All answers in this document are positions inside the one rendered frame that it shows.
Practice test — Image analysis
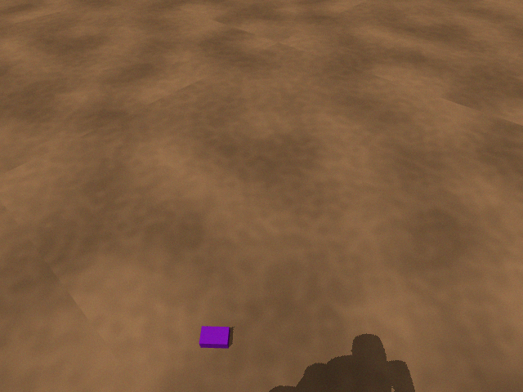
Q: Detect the small box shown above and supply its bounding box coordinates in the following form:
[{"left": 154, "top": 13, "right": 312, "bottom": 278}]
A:
[{"left": 199, "top": 326, "right": 230, "bottom": 349}]

